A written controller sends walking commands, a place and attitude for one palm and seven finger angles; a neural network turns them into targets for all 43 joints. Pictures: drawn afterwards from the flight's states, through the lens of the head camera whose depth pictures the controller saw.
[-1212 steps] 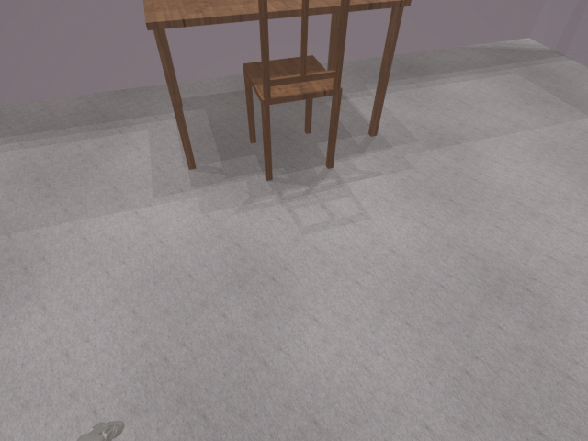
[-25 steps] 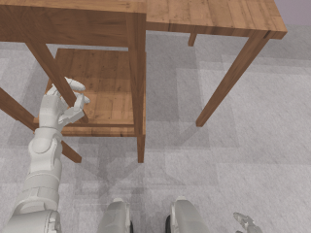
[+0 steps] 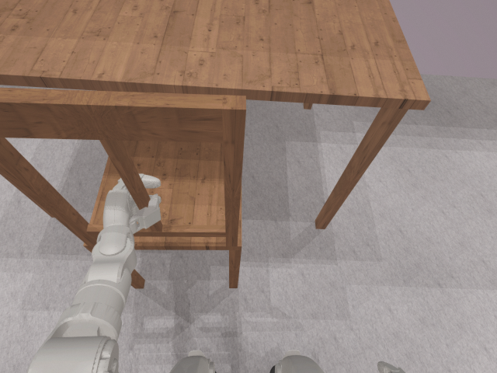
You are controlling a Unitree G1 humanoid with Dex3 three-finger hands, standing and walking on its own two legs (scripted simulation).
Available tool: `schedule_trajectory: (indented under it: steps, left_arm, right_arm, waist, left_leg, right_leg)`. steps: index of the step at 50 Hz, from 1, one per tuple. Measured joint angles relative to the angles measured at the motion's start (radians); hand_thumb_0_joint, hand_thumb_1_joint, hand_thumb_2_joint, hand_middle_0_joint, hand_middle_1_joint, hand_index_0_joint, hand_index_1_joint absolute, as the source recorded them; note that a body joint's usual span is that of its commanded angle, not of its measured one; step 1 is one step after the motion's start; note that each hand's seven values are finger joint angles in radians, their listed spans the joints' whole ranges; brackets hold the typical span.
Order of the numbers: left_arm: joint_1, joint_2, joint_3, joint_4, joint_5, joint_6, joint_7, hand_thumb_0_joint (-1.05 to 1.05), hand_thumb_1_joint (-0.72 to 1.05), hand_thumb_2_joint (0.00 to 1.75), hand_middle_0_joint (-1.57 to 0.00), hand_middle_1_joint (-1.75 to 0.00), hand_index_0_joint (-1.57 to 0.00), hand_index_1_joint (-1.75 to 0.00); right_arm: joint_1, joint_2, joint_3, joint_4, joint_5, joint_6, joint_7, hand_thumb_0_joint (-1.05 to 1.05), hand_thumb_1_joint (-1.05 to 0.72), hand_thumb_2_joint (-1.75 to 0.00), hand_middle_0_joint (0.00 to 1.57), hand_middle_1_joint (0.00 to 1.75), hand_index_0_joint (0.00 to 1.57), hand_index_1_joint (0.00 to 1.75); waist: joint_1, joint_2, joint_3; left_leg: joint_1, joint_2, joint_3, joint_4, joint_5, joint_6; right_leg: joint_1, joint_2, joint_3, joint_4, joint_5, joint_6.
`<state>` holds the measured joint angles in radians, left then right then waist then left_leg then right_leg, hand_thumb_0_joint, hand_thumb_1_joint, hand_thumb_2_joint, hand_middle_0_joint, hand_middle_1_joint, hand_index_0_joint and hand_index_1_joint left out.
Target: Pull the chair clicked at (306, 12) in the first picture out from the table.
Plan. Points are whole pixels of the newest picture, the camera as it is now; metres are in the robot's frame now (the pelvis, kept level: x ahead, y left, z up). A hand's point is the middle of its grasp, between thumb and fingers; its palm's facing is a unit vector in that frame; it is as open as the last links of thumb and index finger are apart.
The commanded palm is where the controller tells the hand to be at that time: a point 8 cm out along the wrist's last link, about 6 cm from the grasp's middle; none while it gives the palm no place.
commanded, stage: step backward, pulling the chair out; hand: left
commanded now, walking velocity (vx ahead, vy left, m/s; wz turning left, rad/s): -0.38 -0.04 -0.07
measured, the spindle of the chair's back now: (138, 192) +0.42 +0.19 -0.02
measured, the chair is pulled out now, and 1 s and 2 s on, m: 0.05 0.19 0.28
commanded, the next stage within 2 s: none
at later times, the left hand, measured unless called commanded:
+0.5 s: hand (178, 263) +0.30 +0.11 -0.04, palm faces +0.05 -0.99 -0.16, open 5.1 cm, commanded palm +0.29 +0.17 -0.03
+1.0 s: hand (177, 289) +0.25 +0.11 -0.04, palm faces +0.08 -0.98 -0.20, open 5.3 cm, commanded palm +0.25 +0.17 -0.04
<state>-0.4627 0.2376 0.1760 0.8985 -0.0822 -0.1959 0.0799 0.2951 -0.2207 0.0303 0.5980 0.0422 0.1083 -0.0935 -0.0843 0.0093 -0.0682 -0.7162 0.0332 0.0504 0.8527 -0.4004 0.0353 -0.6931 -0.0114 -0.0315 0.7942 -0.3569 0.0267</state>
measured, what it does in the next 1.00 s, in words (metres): walks backwards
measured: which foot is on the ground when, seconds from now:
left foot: down 0.00-0.94, up 0.96-1.00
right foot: down 0.00-1.00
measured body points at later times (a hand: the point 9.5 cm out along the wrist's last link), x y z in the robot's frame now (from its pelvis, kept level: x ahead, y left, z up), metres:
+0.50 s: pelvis -0.07 -0.01 +0.02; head +0.01 -0.02 +0.46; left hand +0.29 +0.17 -0.03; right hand +0.00 -0.28 -0.11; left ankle +0.00 +0.09 -0.70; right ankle +0.01 -0.14 -0.70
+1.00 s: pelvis -0.10 -0.02 +0.01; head -0.04 -0.04 +0.46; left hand +0.24 +0.16 -0.02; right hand -0.02 -0.28 -0.13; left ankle -0.04 +0.10 -0.67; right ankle +0.01 -0.14 -0.70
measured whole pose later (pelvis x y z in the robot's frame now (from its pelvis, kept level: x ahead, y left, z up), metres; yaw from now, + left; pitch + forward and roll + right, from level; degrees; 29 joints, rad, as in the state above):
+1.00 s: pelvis -0.10 -0.02 +0.01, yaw -2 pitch +1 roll +2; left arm -0.47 0.17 0.06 1.07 -0.08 -0.23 0.13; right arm 0.21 -0.24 0.00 0.78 0.04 -0.04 -0.11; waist -0.04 0.01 0.13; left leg -0.57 -0.01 0.03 0.96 -0.49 -0.02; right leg -0.54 -0.04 -0.01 0.70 -0.18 -0.02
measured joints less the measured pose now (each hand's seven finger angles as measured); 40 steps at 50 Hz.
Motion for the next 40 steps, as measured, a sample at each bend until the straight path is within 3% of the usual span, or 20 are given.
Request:
schedule_trajectory:
  steps: [9,19,28,32,37,40]
  left_arm:
    - [-0.047,0.008,-0.049,0.135,0.015,-0.041,0.005,0.03,0.73,0.76,-0.32,-1.14,-0.50,-1.45]
    - [0.005,-0.031,-0.089,0.111,0.007,-0.058,0.012,0.01,0.71,0.75,-0.33,-1.16,-0.50,-1.45]
    - [0.004,-0.083,-0.130,0.187,-0.002,-0.071,0.037,0.02,0.70,0.75,-0.31,-1.15,-0.50,-1.45]
    - [0.014,-0.094,-0.156,0.194,0.004,-0.072,0.040,0.02,0.70,0.76,-0.31,-1.15,-0.50,-1.45]
    - [0.022,-0.082,-0.176,0.177,0.000,-0.058,0.037,0.02,0.70,0.77,-0.31,-1.16,-0.50,-1.45]
    - [0.013,-0.066,-0.169,0.169,0.001,-0.046,0.033,0.01,0.68,0.78,-0.32,-1.17,-0.50,-1.45]
  right_arm:
    - [-0.017,-0.033,-0.040,0.049,-0.008,-0.015,-0.011,0.01,-0.90,-0.90,0.20,0.30,0.20,0.30]
    - [-0.031,-0.022,-0.039,0.092,0.009,-0.035,-0.028,0.01,-0.91,-0.90,0.20,0.30,0.20,0.30]
    - [-0.046,-0.041,-0.039,0.149,0.021,-0.093,-0.040,0.01,-0.91,-0.90,0.20,0.30,0.20,0.30]
    - [-0.037,-0.056,-0.038,0.160,0.022,-0.117,-0.049,0.01,-0.91,-0.90,0.20,0.30,0.20,0.30]
    - [-0.038,-0.042,-0.029,0.156,0.017,-0.134,-0.054,0.01,-0.91,-0.90,0.20,0.30,0.20,0.30]
    - [-0.052,-0.019,-0.018,0.155,0.007,-0.142,-0.051,0.01,-0.91,-0.90,0.20,0.30,0.20,0.30]
  waist:
    - [-0.010,-0.012,0.073]
    - [0.007,0.012,0.131]
    - [0.013,0.021,0.145]
    - [0.024,0.018,0.141]
    - [0.046,0.007,0.148]
    - [0.054,-0.003,0.169]
  left_leg:
    - [0.109,0.008,0.015,-0.081,0.056,0.001]
    - [0.159,0.012,0.032,-0.143,0.125,-0.014]
    - [0.208,-0.003,0.035,-0.193,0.160,-0.017]
    - [0.224,-0.007,0.047,-0.217,0.202,0.000]
    - [0.230,0.003,0.065,-0.203,0.195,0.008]
    - [0.234,0.011,0.070,-0.177,0.188,0.001]
  right_leg:
    - [0.110,0.010,0.012,-0.097,0.062,-0.004]
    - [0.137,0.015,0.027,-0.126,0.121,-0.017]
    - [0.185,0.001,0.028,-0.171,0.170,-0.015]
    - [0.196,-0.005,0.034,-0.183,0.180,-0.006]
    - [0.176,-0.006,0.036,-0.120,0.064,-0.017]
    - [0.181,-0.007,0.032,-0.112,0.118,-0.018]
